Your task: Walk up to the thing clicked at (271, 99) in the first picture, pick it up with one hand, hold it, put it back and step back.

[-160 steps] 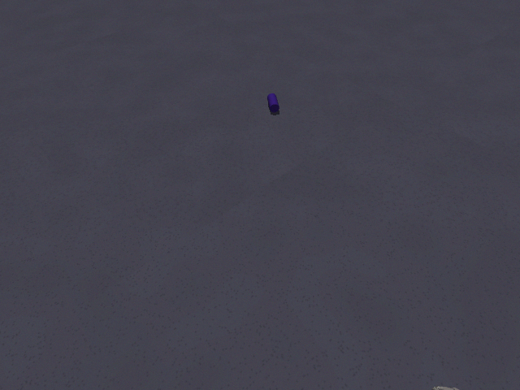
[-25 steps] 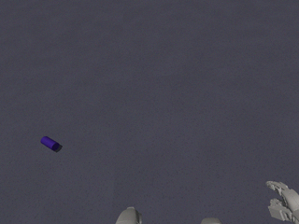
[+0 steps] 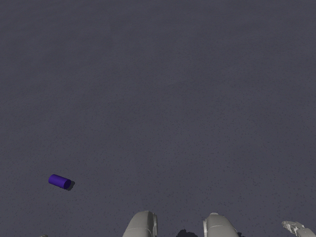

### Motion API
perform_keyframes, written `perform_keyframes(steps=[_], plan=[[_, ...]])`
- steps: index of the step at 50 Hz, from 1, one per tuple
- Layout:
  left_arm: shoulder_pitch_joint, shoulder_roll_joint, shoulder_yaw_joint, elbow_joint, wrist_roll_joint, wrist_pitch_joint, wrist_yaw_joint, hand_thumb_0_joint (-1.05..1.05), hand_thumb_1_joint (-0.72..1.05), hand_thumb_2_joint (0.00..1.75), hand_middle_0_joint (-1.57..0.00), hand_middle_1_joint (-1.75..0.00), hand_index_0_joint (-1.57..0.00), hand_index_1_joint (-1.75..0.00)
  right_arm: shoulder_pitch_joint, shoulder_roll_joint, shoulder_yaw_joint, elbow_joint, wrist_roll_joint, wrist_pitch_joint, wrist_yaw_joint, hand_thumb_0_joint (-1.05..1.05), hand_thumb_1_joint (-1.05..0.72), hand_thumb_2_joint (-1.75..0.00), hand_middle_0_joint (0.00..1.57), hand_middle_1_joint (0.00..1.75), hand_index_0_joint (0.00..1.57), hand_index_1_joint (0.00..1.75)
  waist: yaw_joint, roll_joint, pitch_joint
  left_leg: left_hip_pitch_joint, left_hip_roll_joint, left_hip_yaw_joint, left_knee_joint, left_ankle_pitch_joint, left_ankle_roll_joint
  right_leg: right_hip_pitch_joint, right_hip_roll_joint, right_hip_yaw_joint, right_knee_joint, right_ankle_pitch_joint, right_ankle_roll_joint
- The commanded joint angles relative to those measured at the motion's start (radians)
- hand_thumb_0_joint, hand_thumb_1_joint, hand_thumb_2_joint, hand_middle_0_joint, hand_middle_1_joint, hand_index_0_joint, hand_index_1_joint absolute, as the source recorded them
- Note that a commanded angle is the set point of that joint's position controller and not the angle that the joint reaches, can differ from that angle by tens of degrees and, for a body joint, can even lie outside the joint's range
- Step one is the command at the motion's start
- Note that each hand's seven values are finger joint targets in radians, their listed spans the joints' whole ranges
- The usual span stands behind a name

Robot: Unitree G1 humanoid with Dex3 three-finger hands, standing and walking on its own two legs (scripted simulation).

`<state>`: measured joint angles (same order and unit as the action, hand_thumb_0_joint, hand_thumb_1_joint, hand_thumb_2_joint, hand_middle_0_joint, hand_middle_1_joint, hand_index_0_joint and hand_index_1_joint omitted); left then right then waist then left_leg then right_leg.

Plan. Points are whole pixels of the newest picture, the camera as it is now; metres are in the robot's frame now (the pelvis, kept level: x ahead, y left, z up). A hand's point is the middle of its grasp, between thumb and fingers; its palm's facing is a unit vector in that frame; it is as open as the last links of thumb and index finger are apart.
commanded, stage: walk up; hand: left
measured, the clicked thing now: (59, 181) +0.56 +0.81 -0.70
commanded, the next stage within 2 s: none
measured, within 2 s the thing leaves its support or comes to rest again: neither
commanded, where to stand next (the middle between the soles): +0.10 +0.66 m, yaw -21 degrees
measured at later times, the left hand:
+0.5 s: hand out of the picture +0.14 +0.50 -0.12, palm faces -0.17 -0.81 -0.57, open 7.4 cm
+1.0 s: hand out of the picture +0.15 +0.78 -0.12, palm faces -0.20 -0.76 -0.62, open 7.4 cm
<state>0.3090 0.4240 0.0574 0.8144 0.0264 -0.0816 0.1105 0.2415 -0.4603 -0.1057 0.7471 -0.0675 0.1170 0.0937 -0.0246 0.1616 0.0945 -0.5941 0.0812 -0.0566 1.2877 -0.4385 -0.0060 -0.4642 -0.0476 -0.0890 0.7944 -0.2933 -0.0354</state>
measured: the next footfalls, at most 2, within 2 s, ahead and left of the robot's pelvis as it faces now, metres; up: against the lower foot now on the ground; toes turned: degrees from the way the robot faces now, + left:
left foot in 0.18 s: +0.07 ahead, +0.28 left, +0.00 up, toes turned -2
right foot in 0.46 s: +0.11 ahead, +0.12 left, +0.00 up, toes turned -12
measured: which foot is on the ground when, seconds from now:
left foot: up 0.00-0.16, down 0.18-0.46, up 0.48-0.78, down 0.80-1.00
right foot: down 0.00-0.20, up 0.22-0.44, down 0.46-0.82, up 0.84-1.00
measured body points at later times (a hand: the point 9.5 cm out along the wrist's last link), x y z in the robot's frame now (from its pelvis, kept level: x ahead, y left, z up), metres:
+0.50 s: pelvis +0.02 +0.22 +0.00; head +0.08 +0.17 +0.44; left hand +0.15 +0.54 -0.08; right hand +0.04 -0.11 -0.13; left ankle +0.03 +0.30 -0.68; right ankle +0.07 +0.12 -0.70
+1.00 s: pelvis +0.01 +0.46 -0.01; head +0.07 +0.43 +0.44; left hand +0.16 +0.82 -0.08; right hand +0.04 +0.13 -0.12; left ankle +0.06 +0.56 -0.70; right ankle +0.04 +0.34 -0.65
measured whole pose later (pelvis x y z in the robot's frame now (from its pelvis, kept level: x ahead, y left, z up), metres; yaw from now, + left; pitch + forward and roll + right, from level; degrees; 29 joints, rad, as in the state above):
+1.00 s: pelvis +0.01 +0.46 -0.01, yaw -12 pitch -1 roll -1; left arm 0.28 0.50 0.07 0.88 -0.01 -0.05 0.12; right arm 0.23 -0.42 -0.09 0.67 -0.07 0.08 0.06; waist -0.05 0.06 0.15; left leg -0.47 0.03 0.04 0.93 -0.45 0.03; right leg -0.63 0.01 -0.03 1.19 -0.51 -0.04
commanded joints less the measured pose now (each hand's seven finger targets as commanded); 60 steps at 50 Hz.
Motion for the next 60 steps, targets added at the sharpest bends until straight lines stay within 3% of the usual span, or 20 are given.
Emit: perform_keyframes(steps=[1,6,9,10,11,17,20,22,24,31,37,39,40,42,43,52,53,54,55,60], plan=[[0.036,0.388,0.135,-0.057,0.02,-0.014,0.009,0.0,0.9,0.9,-0.2,-0.3,-0.2,-0.3,0.009,-0.192,-0.072,-0.094,-0.003,-0.021,0.008,0.0,-0.9,-0.9,0.2,0.3,0.2,0.3,0.006,-0.326,-0.06,-0.003,0.032,0.014,-0.103,0.01,-0.001,-0.051,-0.192,0.321,-0.359,-0.322,-0.164],[0.036,0.433,0.144,-0.064,0.029,-0.011,0.01,0.0,0.9,0.9,-0.2,-0.3,-0.2,-0.3,0.001,-0.208,-0.087,-0.114,-0.003,-0.027,0.012,0.0,-0.9,-0.9,0.2,0.3,0.2,0.3,0.023,-0.346,-0.093,0.092,0.021,0.053,-0.271,-0.091,0.02,-0.081,-0.226,0.38,-0.297,-0.277,-0.184],[-0.046,0.329,0.102,-0.068,0.023,0.006,0.011,0.0,0.9,0.9,-0.2,-0.3,-0.2,-0.3,0.247,-0.227,-0.112,-0.042,-0.018,-0.054,-0.003,0.0,-0.9,-0.9,0.2,0.3,0.2,0.3,-0.129,-0.104,-0.15,0.406,-0.041,0.049,-0.659,-0.08,0.04,-0.276,-0.059,0.184,0.109,-0.257,-0.071],[-0.036,0.214,0.067,-0.073,0.008,0.011,0.019,0.0,0.9,0.9,-0.2,-0.3,-0.2,-0.3,0.243,-0.324,-0.127,-0.066,-0.04,-0.062,-0.016,0.0,-0.9,-0.9,0.2,0.3,0.2,0.3,-0.139,0.217,-0.063,0.371,0.164,-0.317,-0.876,-0.183,0.092,-0.493,0.143,0.04,0.418,-0.377,-0.009],[-0.104,0.254,0.067,-0.091,-0.006,0.004,0.045,0.0,0.9,0.9,-0.2,-0.3,-0.2,-0.3,0.097,-0.409,-0.13,-0.095,-0.01,-0.069,-0.03,0.0,-0.9,-0.9,0.2,0.3,0.2,0.3,-0.11,0.247,-0.01,0.24,0.268,-0.561,-0.991,-0.138,0.216,-0.485,0.108,0.166,0.476,-0.35,-0.034],[0.087,0.256,0.067,0.043,-0.048,-0.006,0.01,0.0,0.9,0.9,-0.2,-0.3,-0.2,-0.3,-0.038,-0.215,-0.073,-0.158,-0.013,-0.078,-0.048,0.0,-0.9,-0.9,0.2,0.3,0.2,0.3,-0.024,0.098,-0.079,0.304,0.151,-0.149,-0.699,0.552,0.242,-0.179,0.029,0.014,0.318,-0.18,0.001],[0.187,0.216,0.062,0.041,-0.05,-0.011,0.011,0.0,0.9,0.9,-0.2,-0.3,-0.2,-0.3,-0.08,-0.193,-0.059,-0.188,-0.017,-0.055,-0.046,0.0,-0.9,-0.9,0.2,0.3,0.2,0.3,0.049,0.035,-0.092,0.179,0.095,-0.039,-0.567,0.605,0.18,0.141,0.017,0.015,-0.094,0.041,-0.023],[0.308,0.334,0.108,0.032,-0.012,-0.016,0.035,0.0,0.9,0.9,-0.2,-0.3,-0.2,-0.3,-0.002,-0.111,-0.031,-0.203,0.01,-0.055,-0.043,0.0,-0.9,-0.9,0.2,0.3,0.2,0.3,0.118,-0.229,-0.186,-0.088,-0.034,0.029,-0.214,0.214,0.052,0.522,-0.14,0.359,-0.301,0.216,-0.055],[0.204,0.377,0.106,-0.039,-0.015,-0.006,0.048,0.0,0.9,0.9,-0.2,-0.3,-0.2,-0.3,0.076,-0.18,-0.055,-0.185,-0.004,-0.031,-0.066,0.0,-0.9,-0.9,0.2,0.3,0.2,0.3,0.048,-0.126,-0.254,-0.186,-0.016,-0.092,0.019,-0.181,0.02,0.479,-0.472,0.757,-0.352,0.209,-0.227],[0.042,0.36,0.104,-0.099,0.006,-0.014,0.02,0.0,0.9,0.9,-0.2,-0.3,-0.2,-0.3,0.037,-0.187,-0.078,-0.159,-0.004,-0.02,-0.024,0.0,-0.9,-0.9,0.2,0.3,0.2,0.3,-0.009,-0.266,-0.071,-0.024,0.032,-0.042,0.009,0.023,0.002,0.004,-0.23,0.329,-0.289,-0.008,-0.196],[0.075,0.417,0.125,-0.082,0.022,-0.009,0.008,0.0,0.9,0.9,-0.2,-0.3,-0.2,-0.3,-0.016,-0.185,-0.085,-0.166,0.003,-0.025,-0.01,0.0,-0.9,-0.9,0.2,0.3,0.2,0.3,0.036,-0.358,-0.093,0.053,0.007,0.061,-0.251,-0.097,0.018,-0.039,-0.21,0.364,-0.244,-0.135,-0.19],[0.013,0.412,0.115,-0.091,0.015,-0.001,0.01,0.0,0.9,0.9,-0.2,-0.3,-0.2,-0.3,0.074,-0.19,-0.096,-0.14,0.003,-0.034,-0.01,0.0,-0.9,-0.9,0.2,0.3,0.2,0.3,-0.033,-0.346,-0.134,0.218,-0.02,0.088,-0.441,-0.011,0.027,-0.113,-0.192,0.32,-0.151,-0.049,-0.149],[-0.012,0.358,0.096,-0.089,0.015,0.006,0.014,0.0,0.9,0.9,-0.2,-0.3,-0.2,-0.3,0.184,-0.213,-0.111,-0.104,-0.009,-0.043,-0.015,0.0,-0.9,-0.9,0.2,0.3,0.2,0.3,-0.092,-0.237,-0.183,0.351,-0.04,0.058,-0.556,-0.034,0.039,-0.177,-0.125,0.221,0.049,-0.04,-0.087],[-0.084,0.253,0.058,-0.106,-0.009,0.011,0.047,0.0,0.9,0.9,-0.2,-0.3,-0.2,-0.3,0.115,-0.397,-0.132,-0.125,-0.001,-0.057,-0.037,0.0,-0.9,-0.9,0.2,0.3,0.2,0.3,-0.127,0.257,-0.064,0.259,0.246,-0.509,-0.905,0.04,0.204,-0.454,0.141,0.118,0.46,-0.379,-0.014],[-0.115,0.277,0.054,-0.083,-0.007,0.008,0.054,0.0,0.9,0.9,-0.2,-0.3,-0.2,-0.3,0.025,-0.372,-0.127,-0.144,-0.004,-0.059,-0.046,0.0,-0.9,-0.9,0.2,0.3,0.2,0.3,-0.099,0.149,0.006,0.14,0.283,-0.565,-0.936,0.008,0.265,-0.408,0.075,0.168,0.541,-0.347,-0.025],[0.249,0.225,0.066,0.045,-0.042,-0.004,0.024,0.0,0.9,0.9,-0.2,-0.3,-0.2,-0.3,-0.119,-0.169,-0.045,-0.217,-0.009,-0.033,-0.05,0.0,-0.9,-0.9,0.2,0.3,0.2,0.3,0.082,0.002,-0.107,0.127,0.083,-0.069,-0.503,0.54,0.167,0.226,0.013,0.038,-0.169,0.046,-0.026],[0.276,0.282,0.088,0.036,-0.023,-0.007,0.035,0.0,0.9,0.9,-0.2,-0.3,-0.2,-0.3,-0.072,-0.121,-0.03,-0.217,0.004,-0.031,-0.048,0.0,-0.9,-0.9,0.2,0.3,0.2,0.3,0.104,-0.108,-0.131,0.018,0.022,-0.031,-0.354,0.448,0.099,0.386,-0.042,0.18,-0.271,0.091,-0.032],[0.255,0.365,0.113,-0.013,0.0,-0.009,0.042,0.0,0.9,0.9,-0.2,-0.3,-0.2,-0.3,0.018,-0.08,-0.019,-0.216,0.01,-0.031,-0.045,0.0,-0.9,-0.9,0.2,0.3,0.2,0.3,0.073,-0.321,-0.18,-0.2,-0.055,0.001,-0.171,-0.131,0.012,0.549,-0.326,0.609,-0.282,0.249,-0.121],[0.189,0.384,0.111,-0.042,-0.004,0.001,0.046,0.0,0.9,0.9,-0.2,-0.3,-0.2,-0.3,0.027,-0.157,-0.043,-0.208,-0.004,-0.018,-0.063,0.0,-0.9,-0.9,0.2,0.3,0.2,0.3,0.052,-0.162,-0.194,-0.216,-0.04,-0.104,-0.004,-0.204,0.012,0.454,-0.475,0.743,-0.308,0.321,-0.258],[0.044,0.332,0.102,-0.079,-0.006,-0.01,0.034,0.0,0.9,0.9,-0.2,-0.3,-0.2,-0.3,0.034,-0.201,-0.082,-0.162,0.005,-0.015,-0.051,0.0,-0.9,-0.9,0.2,0.3,0.2,0.3,0.007,-0.225,-0.077,-0.089,-0.052,-0.142,0.182,-0.008,-0.003,0.097,-0.281,0.411,-0.285,0.09,-0.203]])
